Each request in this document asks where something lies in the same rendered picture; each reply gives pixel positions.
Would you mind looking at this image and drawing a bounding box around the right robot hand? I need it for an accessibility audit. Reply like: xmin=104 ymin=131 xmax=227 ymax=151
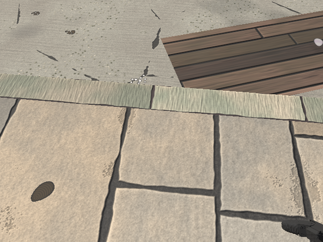
xmin=281 ymin=220 xmax=323 ymax=242

